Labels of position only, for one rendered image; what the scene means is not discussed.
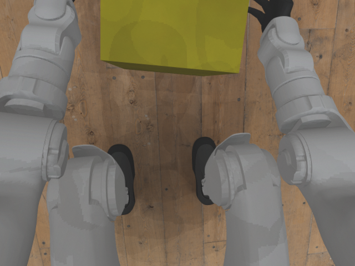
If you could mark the robot right upper arm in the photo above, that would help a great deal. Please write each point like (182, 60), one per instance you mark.
(321, 163)

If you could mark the right robot forearm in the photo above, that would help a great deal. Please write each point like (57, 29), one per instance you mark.
(295, 87)

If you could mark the carton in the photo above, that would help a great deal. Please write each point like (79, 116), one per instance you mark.
(191, 37)

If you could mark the left robot forearm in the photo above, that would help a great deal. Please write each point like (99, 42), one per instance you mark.
(41, 68)

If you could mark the robot left upper arm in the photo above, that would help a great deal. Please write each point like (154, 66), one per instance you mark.
(32, 151)

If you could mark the robot right foot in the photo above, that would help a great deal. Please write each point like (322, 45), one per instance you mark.
(201, 151)

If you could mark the robot left thigh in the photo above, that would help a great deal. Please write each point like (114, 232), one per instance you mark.
(91, 195)

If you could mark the robot right hand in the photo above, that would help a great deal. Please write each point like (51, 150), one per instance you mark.
(272, 9)

